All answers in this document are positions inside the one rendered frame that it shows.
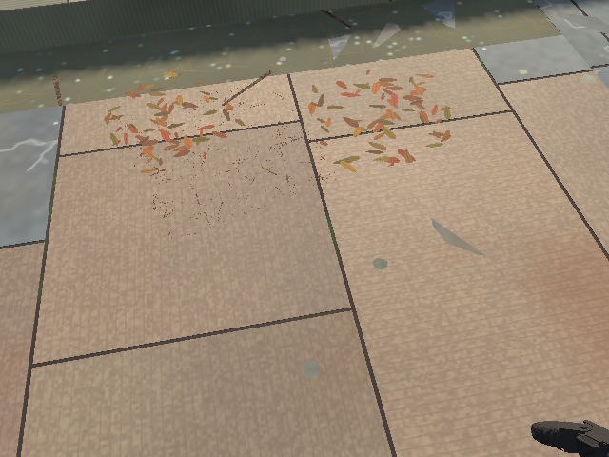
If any right robot hand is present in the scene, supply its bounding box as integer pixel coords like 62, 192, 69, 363
531, 420, 609, 457

